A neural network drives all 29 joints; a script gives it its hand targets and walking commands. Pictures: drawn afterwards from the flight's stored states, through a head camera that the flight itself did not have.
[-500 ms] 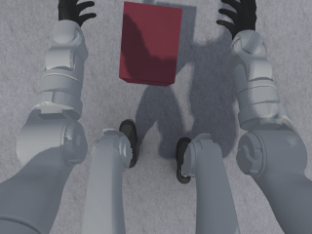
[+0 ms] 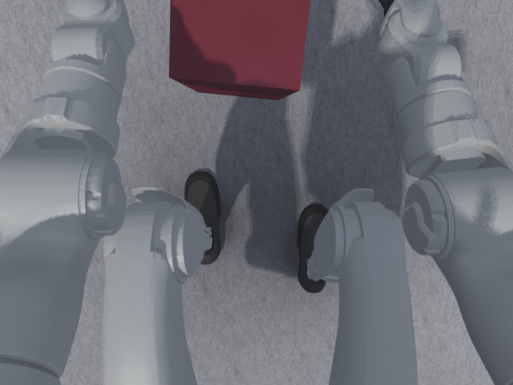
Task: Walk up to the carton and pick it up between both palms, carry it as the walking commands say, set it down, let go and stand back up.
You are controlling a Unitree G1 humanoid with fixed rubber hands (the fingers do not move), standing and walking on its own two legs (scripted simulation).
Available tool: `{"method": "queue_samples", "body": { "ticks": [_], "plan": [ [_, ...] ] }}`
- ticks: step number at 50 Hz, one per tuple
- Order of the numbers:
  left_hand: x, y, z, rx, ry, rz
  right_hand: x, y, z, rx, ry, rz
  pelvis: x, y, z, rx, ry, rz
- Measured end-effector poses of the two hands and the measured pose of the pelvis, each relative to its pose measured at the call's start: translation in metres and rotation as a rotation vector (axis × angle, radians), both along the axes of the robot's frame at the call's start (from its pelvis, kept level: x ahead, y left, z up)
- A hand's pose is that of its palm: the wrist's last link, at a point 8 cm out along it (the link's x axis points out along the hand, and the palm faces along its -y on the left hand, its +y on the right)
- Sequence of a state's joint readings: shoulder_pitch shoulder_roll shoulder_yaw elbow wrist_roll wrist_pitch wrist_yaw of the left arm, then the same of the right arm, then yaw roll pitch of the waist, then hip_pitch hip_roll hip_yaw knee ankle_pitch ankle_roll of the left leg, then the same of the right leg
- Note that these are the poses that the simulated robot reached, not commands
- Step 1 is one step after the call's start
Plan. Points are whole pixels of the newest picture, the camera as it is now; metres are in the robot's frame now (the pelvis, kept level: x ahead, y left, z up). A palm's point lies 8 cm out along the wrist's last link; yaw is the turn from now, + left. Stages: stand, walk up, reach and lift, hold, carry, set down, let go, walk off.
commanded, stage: reach and lift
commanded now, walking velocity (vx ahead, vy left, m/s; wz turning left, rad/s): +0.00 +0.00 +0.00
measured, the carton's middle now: (242, 22) +0.55 +0.06 -0.30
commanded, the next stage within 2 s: none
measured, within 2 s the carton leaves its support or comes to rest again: leaves its support in 1.74 s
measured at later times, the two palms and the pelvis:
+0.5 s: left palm (127, 0) +0.54 +0.21 -0.22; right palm (376, 17) +0.55 -0.12 -0.22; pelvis -0.01 -0.01 -0.05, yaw +0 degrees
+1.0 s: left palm out of the picture +0.55 +0.18 -0.22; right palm (351, 14) +0.55 -0.08 -0.22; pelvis -0.01 +0.00 -0.04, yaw -1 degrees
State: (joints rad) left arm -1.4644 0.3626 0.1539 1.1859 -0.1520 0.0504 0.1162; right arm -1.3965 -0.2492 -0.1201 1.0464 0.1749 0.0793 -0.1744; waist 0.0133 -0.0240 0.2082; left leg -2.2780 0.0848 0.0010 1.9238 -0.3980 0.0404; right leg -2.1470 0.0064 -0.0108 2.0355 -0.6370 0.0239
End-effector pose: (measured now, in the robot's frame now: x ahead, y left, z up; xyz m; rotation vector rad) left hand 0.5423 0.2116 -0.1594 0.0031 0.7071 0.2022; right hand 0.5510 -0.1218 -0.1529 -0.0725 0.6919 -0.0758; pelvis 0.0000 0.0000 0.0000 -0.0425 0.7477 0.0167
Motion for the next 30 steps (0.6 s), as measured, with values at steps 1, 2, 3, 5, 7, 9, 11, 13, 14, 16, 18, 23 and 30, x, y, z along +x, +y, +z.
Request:
{"method": "queue_samples", "body": {
  "ticks": [1,2,3,5,7,9,11,13,14,16,18,23,30],
  "plan": [
    [0.000,0.000,-0.006,0.001,0.003,-0.001,0.000,0.000,-0.006,0.001,0.003,0.002,-0.001,-0.001,-0.003,0.001,-0.008,-0.001],
    [-0.001,0.000,-0.012,0.001,0.006,-0.002,0.000,0.001,-0.012,0.002,0.006,0.004,-0.001,-0.001,-0.007,0.002,-0.015,-0.002],
    [-0.001,-0.001,-0.018,0.002,0.009,-0.004,-0.001,0.001,-0.018,0.003,0.010,0.007,-0.002,-0.002,-0.010,0.003,-0.023,-0.003],
    [-0.002,-0.001,-0.029,0.003,0.015,-0.006,-0.001,0.002,-0.030,0.006,0.017,0.011,-0.002,-0.003,-0.017,0.005,-0.037,-0.004],
    [-0.002,-0.002,-0.040,0.003,0.021,-0.008,-0.002,0.003,-0.041,0.009,0.024,0.017,-0.003,-0.004,-0.023,0.007,-0.051,-0.006],
    [-0.003,-0.003,-0.051,0.003,0.027,-0.011,-0.003,0.004,-0.052,0.012,0.031,0.022,-0.004,-0.004,-0.030,0.009,-0.063,-0.008],
    [-0.003,-0.004,-0.060,0.003,0.027,-0.013,-0.004,0.006,-0.062,0.016,0.032,0.024,-0.004,-0.005,-0.035,0.011,-0.077,-0.009],
    [-0.003,-0.005,-0.068,0.003,0.025,-0.013,-0.004,0.006,-0.069,0.019,0.029,0.024,-0.005,-0.006,-0.040,0.012,-0.091,-0.010],
    [-0.003,-0.005,-0.070,0.003,0.023,-0.012,-0.004,0.006,-0.072,0.019,0.027,0.024,-0.005,-0.006,-0.042,0.012,-0.098,-0.010],
    [-0.002,-0.004,-0.074,0.007,0.023,-0.011,-0.004,0.005,-0.076,0.019,0.022,0.023,-0.006,-0.006,-0.046,0.013,-0.111,-0.009],
    [0.001,-0.003,-0.072,0.009,0.012,-0.007,-0.004,0.004,-0.077,0.018,0.018,0.021,-0.007,-0.006,-0.048,0.014,-0.123,-0.009],
    [0.002,-0.003,-0.066,0.002,0.005,-0.002,-0.004,0.002,-0.072,0.016,0.015,0.025,-0.007,-0.006,-0.049,0.013,-0.138,-0.013],
    [0.000,-0.005,-0.060,-0.007,0.015,-0.007,-0.002,0.002,-0.061,0.012,0.022,0.029,-0.008,-0.005,-0.045,0.011,-0.134,-0.018]
  ]
}}
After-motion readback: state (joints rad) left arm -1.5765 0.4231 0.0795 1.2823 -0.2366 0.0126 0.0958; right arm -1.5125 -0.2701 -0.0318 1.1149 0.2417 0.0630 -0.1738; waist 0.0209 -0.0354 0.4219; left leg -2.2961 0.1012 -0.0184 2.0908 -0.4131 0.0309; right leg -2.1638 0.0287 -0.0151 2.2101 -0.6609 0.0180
